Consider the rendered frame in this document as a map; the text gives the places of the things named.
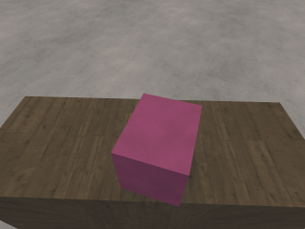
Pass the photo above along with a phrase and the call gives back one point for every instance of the pedestal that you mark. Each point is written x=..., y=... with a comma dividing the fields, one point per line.
x=57, y=172

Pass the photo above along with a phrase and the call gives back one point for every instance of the carton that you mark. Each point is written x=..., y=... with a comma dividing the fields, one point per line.
x=154, y=153

